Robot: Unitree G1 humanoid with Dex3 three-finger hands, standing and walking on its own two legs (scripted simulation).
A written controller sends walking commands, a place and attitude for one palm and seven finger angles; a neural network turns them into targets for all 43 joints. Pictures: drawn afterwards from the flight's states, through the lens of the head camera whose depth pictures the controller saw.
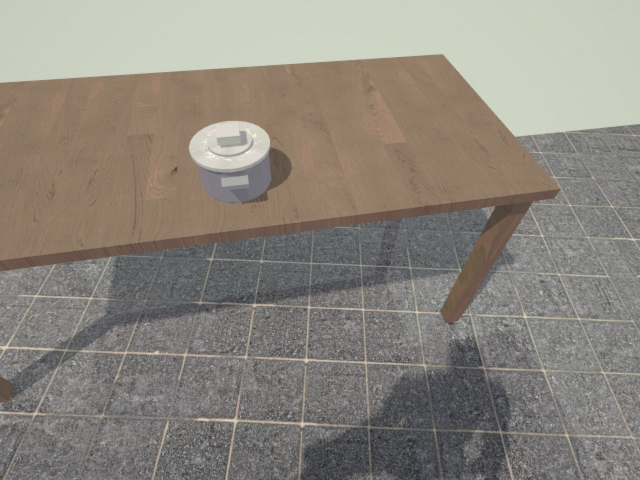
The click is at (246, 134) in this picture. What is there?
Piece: lid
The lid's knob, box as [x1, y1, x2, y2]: [216, 123, 240, 144]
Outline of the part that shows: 238,123 216,125 216,137 218,144 240,142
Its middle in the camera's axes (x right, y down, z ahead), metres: -0.19 -0.21 +0.77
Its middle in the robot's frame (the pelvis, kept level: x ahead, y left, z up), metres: +0.72 +0.23 +0.01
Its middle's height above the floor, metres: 0.78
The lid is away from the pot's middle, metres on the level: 0.00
